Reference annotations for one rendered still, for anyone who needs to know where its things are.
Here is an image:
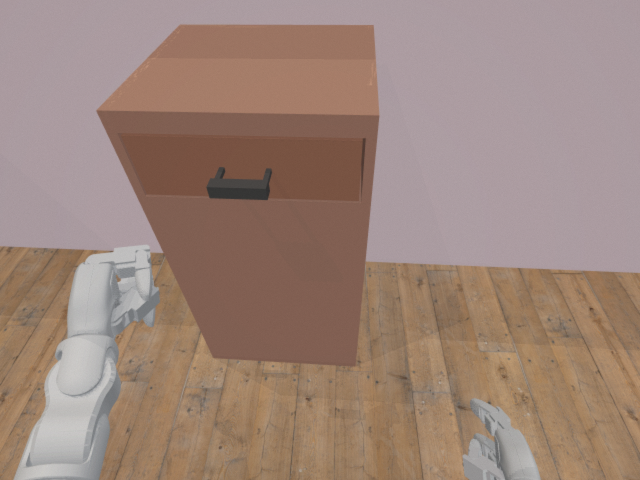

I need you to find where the robot right hand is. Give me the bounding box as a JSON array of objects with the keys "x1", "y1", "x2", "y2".
[{"x1": 463, "y1": 398, "x2": 541, "y2": 480}]

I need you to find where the handle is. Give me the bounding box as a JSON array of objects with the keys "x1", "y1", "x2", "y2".
[{"x1": 206, "y1": 167, "x2": 272, "y2": 200}]

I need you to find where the cabinet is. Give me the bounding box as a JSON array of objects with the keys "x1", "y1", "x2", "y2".
[{"x1": 96, "y1": 25, "x2": 379, "y2": 367}]

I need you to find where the drawer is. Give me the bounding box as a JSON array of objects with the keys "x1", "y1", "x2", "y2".
[{"x1": 121, "y1": 133, "x2": 363, "y2": 201}]

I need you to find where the robot left hand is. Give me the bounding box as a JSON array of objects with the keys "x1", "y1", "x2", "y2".
[{"x1": 67, "y1": 245, "x2": 160, "y2": 341}]

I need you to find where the robot left forearm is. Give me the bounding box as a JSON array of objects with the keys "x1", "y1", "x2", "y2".
[{"x1": 14, "y1": 334, "x2": 121, "y2": 480}]

